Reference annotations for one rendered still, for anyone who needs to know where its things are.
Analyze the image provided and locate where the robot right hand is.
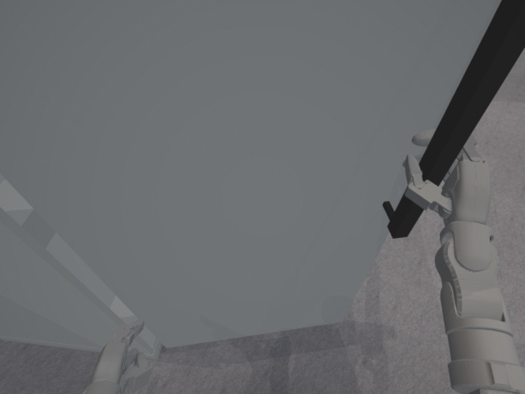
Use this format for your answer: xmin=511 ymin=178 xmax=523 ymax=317
xmin=403 ymin=128 xmax=491 ymax=226

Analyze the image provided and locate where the robot right forearm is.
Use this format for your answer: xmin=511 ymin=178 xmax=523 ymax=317
xmin=435 ymin=221 xmax=525 ymax=394

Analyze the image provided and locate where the fridge door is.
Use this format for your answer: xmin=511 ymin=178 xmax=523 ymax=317
xmin=0 ymin=0 xmax=502 ymax=348

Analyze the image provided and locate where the handle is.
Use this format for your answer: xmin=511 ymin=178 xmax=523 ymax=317
xmin=383 ymin=0 xmax=525 ymax=239

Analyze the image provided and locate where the robot left hand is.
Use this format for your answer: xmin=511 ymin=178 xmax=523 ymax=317
xmin=89 ymin=319 xmax=152 ymax=394

